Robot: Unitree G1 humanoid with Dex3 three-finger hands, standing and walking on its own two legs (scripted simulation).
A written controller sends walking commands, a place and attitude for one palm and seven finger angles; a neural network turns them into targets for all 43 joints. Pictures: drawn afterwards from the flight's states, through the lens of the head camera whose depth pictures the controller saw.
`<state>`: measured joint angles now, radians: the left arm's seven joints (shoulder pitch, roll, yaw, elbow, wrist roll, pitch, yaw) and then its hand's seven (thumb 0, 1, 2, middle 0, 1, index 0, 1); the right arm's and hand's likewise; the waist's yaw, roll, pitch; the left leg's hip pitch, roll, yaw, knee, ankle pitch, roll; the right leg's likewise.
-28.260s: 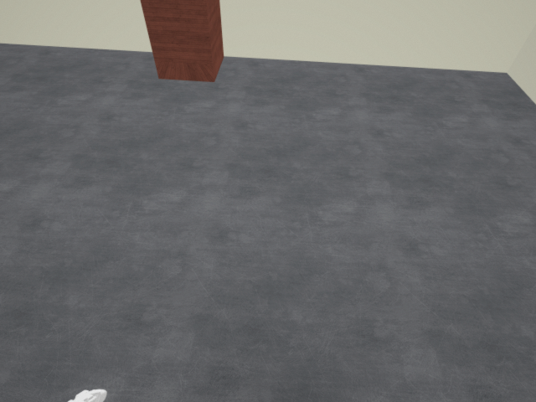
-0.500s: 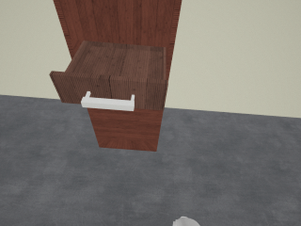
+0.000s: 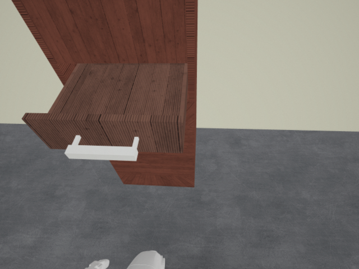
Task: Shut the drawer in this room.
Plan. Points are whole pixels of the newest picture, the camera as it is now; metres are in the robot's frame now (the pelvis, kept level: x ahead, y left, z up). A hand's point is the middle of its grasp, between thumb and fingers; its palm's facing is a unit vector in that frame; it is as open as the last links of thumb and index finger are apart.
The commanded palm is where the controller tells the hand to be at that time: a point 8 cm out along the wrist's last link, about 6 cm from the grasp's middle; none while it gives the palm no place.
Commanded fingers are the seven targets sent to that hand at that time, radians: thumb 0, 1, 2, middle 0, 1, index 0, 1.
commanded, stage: come to a stop and stand still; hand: left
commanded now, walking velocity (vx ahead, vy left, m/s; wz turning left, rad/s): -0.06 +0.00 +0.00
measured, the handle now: (104, 146) +0.38 +0.22 +0.03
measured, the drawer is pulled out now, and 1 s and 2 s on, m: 0.22 0.22 0.22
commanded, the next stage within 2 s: look again from close up in 1.18 s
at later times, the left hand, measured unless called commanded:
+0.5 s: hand out of the picture -0.04 +0.27 -0.18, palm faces +0.05 -0.98 -0.19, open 7.4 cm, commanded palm none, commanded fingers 0.00 0.90 0.90 -0.20 -0.30 -0.20 -0.30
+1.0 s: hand out of the picture -0.06 +0.21 -0.17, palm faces +0.00 -0.98 -0.18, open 7.3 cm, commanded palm none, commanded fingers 0.00 0.90 0.90 -0.20 -0.30 -0.20 -0.30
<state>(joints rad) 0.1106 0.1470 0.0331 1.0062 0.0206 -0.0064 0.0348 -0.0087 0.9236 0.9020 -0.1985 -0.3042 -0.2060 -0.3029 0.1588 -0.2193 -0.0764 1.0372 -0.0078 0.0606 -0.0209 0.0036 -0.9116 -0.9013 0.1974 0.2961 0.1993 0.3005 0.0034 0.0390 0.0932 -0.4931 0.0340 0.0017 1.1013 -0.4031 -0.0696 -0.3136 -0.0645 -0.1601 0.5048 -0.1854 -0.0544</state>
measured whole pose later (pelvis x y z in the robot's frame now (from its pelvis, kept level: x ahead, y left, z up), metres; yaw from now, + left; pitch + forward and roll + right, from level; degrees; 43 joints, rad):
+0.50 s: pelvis -0.02 +0.08 +0.01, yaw +0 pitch +0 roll -1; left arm 0.27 0.21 0.03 1.12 0.02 0.05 0.03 0.01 0.91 0.90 -0.19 -0.30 -0.20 -0.30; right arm 0.21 -0.14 -0.03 1.08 -0.01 0.00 -0.04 0.00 -0.94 -0.90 0.20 0.30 0.21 0.30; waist 0.04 -0.06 0.04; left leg -0.16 -0.02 0.08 0.37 -0.22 0.06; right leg -0.31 -0.05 0.00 0.81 -0.43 0.04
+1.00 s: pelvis -0.05 +0.05 +0.01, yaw -1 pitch -1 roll +1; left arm 0.29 0.13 -0.01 1.14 0.01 0.00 0.04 0.01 0.92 0.90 -0.19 -0.30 -0.20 -0.30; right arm 0.33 -0.10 -0.02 1.20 0.00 0.01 -0.03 0.00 -0.91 -0.90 0.20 0.30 0.20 0.30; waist -0.02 -0.01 0.03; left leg -0.18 0.01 0.08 0.38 -0.18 0.01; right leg -0.11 0.00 -0.04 0.41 -0.28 -0.02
